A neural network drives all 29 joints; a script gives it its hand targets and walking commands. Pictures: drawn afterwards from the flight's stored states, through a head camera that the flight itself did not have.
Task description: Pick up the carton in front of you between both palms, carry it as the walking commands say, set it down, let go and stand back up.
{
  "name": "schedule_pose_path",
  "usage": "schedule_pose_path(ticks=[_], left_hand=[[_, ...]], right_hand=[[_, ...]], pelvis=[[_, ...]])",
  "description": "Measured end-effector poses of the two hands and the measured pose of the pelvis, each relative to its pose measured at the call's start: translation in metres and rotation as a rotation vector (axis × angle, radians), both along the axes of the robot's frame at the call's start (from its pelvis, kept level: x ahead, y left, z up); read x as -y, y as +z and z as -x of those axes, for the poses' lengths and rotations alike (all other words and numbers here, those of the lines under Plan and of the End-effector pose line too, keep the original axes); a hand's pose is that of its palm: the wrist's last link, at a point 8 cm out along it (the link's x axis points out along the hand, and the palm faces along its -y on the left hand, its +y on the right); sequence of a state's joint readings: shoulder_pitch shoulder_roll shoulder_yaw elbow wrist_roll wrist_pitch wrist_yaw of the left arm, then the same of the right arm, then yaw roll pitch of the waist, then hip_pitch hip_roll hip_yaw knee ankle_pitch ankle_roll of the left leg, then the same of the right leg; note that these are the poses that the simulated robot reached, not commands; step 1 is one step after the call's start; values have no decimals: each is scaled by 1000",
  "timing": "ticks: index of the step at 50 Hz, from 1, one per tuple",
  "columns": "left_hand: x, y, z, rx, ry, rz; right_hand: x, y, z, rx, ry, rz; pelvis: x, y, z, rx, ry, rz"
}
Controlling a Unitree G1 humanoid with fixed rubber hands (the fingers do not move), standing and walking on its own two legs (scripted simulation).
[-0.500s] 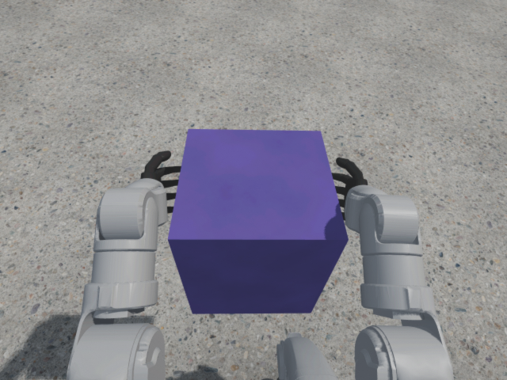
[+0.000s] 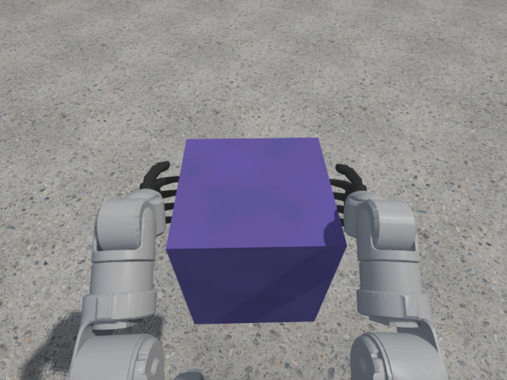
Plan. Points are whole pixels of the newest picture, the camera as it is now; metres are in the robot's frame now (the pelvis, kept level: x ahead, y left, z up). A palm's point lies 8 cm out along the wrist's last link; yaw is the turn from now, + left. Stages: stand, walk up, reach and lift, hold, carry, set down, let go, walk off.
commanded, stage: carry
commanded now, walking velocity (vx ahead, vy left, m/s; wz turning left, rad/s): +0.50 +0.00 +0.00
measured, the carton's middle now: (253, 235) +0.35 +0.01 +0.02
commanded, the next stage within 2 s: none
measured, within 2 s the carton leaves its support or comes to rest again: neither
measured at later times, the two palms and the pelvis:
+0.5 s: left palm (173, 120) +0.57 +0.18 +0.08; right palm (324, 129) +0.55 -0.12 +0.09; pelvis +0.30 +0.05 +0.00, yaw -3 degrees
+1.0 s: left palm (187, 91) +0.69 +0.17 +0.07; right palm (320, 95) +0.69 -0.13 +0.07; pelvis +0.42 +0.02 -0.02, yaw +0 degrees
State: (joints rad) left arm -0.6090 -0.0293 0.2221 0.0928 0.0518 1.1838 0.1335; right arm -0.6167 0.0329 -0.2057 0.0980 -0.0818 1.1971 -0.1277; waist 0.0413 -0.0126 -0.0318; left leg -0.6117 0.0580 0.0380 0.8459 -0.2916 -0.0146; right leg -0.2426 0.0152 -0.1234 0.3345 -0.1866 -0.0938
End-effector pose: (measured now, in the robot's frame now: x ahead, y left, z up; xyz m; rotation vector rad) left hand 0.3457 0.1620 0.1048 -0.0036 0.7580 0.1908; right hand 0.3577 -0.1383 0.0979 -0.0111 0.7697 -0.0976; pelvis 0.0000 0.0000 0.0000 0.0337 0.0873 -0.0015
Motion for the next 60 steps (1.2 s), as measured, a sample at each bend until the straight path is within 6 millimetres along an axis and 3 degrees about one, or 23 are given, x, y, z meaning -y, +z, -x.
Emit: schedule_pose_path(ticks=[6,11,15,18,27,32,38,46,60], left_hand=[[-3,3,-65,46,-31,45],[-16,-21,-117,79,-47,80],[-23,-40,-145,13,-64,93],[-23,-40,-166,-13,-91,80],[-12,-16,-248,84,-91,68],[3,-15,-296,122,-74,31],[8,-28,-328,25,-62,10],[-3,-27,-345,76,-25,43],[-17,-33,-329,67,-23,47]], right_hand=[[-4,0,-50,43,-68,-28],[-18,-17,-93,75,-125,-34],[-25,-32,-113,13,-150,-15],[-25,-32,-130,-14,-157,-3],[-14,-7,-217,82,-139,-2],[1,-15,-273,120,-115,-30],[6,-33,-307,22,-103,-44],[-4,-26,-332,71,-86,-36],[-18,-29,-317,63,-76,-20]], pelvis=[[-19,-2,-83,-2,-5,8],[-41,-22,-161,19,-34,13],[-51,-16,-204,17,-59,22],[-55,-7,-232,16,-64,38],[-41,-3,-321,32,-55,46],[-23,-21,-374,55,-40,42],[-17,-17,-404,38,-15,49],[-17,-20,-421,22,0,51],[-29,-24,-414,47,5,48]])
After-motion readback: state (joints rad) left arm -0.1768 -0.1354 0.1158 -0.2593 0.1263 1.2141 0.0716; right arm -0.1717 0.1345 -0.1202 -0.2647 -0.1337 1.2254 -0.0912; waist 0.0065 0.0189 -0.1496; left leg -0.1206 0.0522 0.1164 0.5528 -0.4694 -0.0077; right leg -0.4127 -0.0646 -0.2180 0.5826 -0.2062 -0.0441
